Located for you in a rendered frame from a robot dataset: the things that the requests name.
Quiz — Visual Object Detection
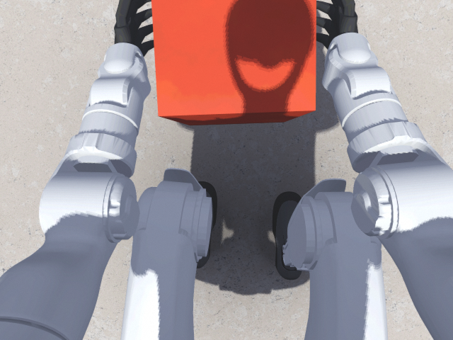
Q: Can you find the robot right hand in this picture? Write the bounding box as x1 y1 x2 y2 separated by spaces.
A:
316 0 358 49

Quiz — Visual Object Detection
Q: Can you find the robot left hand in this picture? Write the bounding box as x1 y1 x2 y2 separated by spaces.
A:
114 0 154 56

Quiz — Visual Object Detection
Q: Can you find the carton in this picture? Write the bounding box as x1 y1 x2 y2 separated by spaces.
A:
151 0 316 125

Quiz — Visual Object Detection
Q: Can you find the robot right forearm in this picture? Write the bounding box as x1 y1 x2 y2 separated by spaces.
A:
322 33 453 173

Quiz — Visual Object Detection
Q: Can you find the robot right shin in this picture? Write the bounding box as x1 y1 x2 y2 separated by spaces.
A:
282 178 382 272

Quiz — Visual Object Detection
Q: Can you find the robot left forearm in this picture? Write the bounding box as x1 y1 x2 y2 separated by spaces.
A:
39 42 151 232

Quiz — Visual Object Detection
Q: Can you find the right robot thigh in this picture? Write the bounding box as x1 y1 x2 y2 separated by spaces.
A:
293 192 388 340

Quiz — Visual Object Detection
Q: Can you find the robot right upper arm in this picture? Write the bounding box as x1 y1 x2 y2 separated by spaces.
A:
351 159 453 340

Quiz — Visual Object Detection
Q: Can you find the robot left upper arm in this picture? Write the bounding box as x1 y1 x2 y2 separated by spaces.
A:
0 171 140 340

